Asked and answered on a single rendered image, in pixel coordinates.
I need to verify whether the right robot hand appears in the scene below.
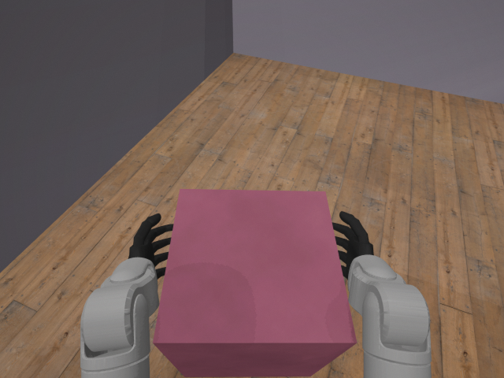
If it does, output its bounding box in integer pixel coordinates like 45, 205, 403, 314
332, 211, 374, 280

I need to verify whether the robot left forearm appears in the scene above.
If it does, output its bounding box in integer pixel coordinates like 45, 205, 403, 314
80, 258, 159, 378

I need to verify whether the left robot hand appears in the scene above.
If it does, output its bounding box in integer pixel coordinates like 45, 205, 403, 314
128, 213, 173, 279

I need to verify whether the carton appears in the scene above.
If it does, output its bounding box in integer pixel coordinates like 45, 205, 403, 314
153, 189, 357, 377

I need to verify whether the robot right forearm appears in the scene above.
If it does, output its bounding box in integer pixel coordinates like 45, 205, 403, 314
347, 254, 432, 378

